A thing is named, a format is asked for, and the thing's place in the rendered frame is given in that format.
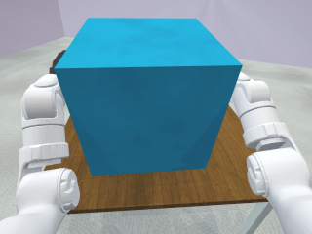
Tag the carton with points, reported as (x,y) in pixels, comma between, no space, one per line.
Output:
(146,95)

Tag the robot left forearm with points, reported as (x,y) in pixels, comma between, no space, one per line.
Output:
(42,123)

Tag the left robot upper arm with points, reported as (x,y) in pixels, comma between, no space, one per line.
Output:
(44,199)

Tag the robot right forearm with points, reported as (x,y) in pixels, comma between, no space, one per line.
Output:
(263,128)

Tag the right robot upper arm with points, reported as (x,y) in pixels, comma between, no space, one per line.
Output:
(280,176)

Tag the table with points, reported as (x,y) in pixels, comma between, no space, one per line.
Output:
(223,182)

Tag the robot left hand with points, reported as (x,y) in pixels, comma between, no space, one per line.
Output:
(55,62)

